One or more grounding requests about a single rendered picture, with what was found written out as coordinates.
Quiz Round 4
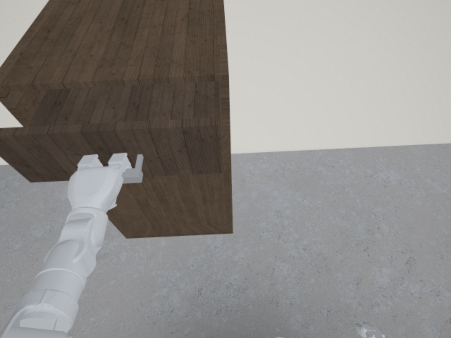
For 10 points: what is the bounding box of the left robot hand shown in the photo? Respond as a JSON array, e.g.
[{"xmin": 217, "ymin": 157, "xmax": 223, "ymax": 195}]
[{"xmin": 68, "ymin": 153, "xmax": 132, "ymax": 213}]

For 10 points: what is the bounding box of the robot left forearm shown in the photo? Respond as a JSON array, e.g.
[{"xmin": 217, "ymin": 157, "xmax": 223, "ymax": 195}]
[{"xmin": 0, "ymin": 207, "xmax": 108, "ymax": 338}]

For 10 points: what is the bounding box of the right robot hand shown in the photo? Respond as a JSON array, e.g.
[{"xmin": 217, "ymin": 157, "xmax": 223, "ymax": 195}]
[{"xmin": 355, "ymin": 323, "xmax": 385, "ymax": 338}]

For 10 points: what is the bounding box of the handle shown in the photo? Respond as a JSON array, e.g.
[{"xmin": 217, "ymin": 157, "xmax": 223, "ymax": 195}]
[{"xmin": 75, "ymin": 154, "xmax": 144, "ymax": 184}]

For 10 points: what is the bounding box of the drawer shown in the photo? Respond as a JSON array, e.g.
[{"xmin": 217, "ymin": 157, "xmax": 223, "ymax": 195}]
[{"xmin": 0, "ymin": 81, "xmax": 222, "ymax": 182}]

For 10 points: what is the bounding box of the cabinet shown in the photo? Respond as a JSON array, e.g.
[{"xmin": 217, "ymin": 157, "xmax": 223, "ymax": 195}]
[{"xmin": 0, "ymin": 0, "xmax": 233, "ymax": 239}]

